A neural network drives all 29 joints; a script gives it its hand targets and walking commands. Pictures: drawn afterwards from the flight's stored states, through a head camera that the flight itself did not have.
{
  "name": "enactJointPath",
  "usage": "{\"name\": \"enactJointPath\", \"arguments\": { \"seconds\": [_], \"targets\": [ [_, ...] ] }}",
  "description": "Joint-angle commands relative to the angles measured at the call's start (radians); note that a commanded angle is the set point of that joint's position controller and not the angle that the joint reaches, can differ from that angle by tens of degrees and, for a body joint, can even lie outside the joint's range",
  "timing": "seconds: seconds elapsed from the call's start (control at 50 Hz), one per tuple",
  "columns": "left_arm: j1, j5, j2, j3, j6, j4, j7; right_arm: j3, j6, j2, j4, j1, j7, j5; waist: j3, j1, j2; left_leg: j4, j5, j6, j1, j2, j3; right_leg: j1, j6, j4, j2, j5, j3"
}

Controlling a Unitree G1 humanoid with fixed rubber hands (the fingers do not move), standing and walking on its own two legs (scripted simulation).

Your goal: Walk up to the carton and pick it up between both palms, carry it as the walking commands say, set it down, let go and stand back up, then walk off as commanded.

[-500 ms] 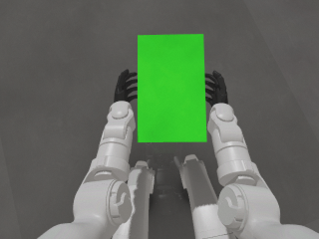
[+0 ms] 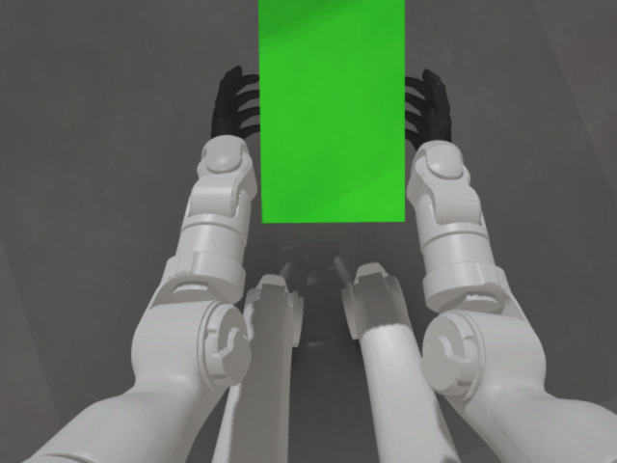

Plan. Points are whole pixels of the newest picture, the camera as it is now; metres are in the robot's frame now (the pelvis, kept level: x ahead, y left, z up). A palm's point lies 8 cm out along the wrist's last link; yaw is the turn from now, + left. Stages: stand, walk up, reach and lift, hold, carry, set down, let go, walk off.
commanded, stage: set down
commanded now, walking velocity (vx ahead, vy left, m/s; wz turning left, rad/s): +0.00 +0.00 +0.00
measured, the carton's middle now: (328, 132) +0.50 -0.03 -0.17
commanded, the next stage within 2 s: none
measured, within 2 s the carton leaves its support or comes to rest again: rests again in 1.92 s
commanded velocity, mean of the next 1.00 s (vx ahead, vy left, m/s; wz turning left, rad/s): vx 0.00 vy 0.00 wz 0.00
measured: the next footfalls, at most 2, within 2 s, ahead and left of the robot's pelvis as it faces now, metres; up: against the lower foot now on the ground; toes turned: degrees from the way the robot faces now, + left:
none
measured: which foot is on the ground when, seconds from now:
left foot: down 0.00-1.00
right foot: down 0.00-1.00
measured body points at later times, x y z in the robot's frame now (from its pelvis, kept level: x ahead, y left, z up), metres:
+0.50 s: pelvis -0.01 +0.00 -0.06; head +0.32 -0.01 +0.24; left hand +0.52 +0.09 -0.20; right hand +0.49 -0.16 -0.20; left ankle +0.09 +0.13 -0.48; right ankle +0.11 -0.14 -0.48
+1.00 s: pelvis -0.01 +0.00 -0.11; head +0.35 +0.00 +0.16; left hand +0.54 +0.09 -0.28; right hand +0.51 -0.15 -0.28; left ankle +0.09 +0.13 -0.48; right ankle +0.11 -0.14 -0.48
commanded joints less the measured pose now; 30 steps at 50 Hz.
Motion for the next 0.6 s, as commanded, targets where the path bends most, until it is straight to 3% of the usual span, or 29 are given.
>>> {"name": "enactJointPath", "arguments": {
  "seconds": [0.0, 0.58],
  "targets": [
    [-0.594, -0.060, -0.950, -0.431, -0.026, 0.005, -0.177, 0.485, -0.016, 0.900, 0.017, -0.660, 0.171, 0.071, -1.041, -0.017, -0.002, -0.163, 0.224, 0.032, 0.419, -0.061, 0.185, 0.619, -0.019, -0.113, 0.063, 0.270, -0.233],
    [-0.809, -0.103, -0.855, -0.431, -0.001, 0.030, -0.189, 0.474, 0.004, 0.799, 0.021, -0.880, 0.210, 0.126, -1.081, -0.042, 0.028, 0.046, 0.283, 0.032, 0.275, -0.049, 0.197, 0.428, -0.020, 0.110, 0.044, 0.310, -0.262]
  ]
}}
